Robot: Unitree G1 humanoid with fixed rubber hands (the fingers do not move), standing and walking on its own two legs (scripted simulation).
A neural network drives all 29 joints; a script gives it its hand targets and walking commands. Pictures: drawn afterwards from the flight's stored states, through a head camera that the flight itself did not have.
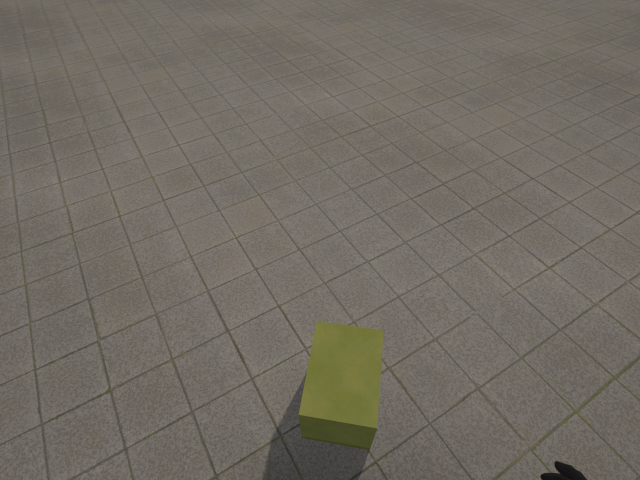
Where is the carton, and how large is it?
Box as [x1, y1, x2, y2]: [299, 321, 382, 449]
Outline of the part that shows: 317,321 299,410 299,420 302,437 369,449 376,430 382,330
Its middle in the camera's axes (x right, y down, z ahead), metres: +0.07 +0.41 +1.13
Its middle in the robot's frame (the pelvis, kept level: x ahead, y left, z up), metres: +0.50 -0.04 -0.65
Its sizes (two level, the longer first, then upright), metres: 0.272 0.198 0.209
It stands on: the floor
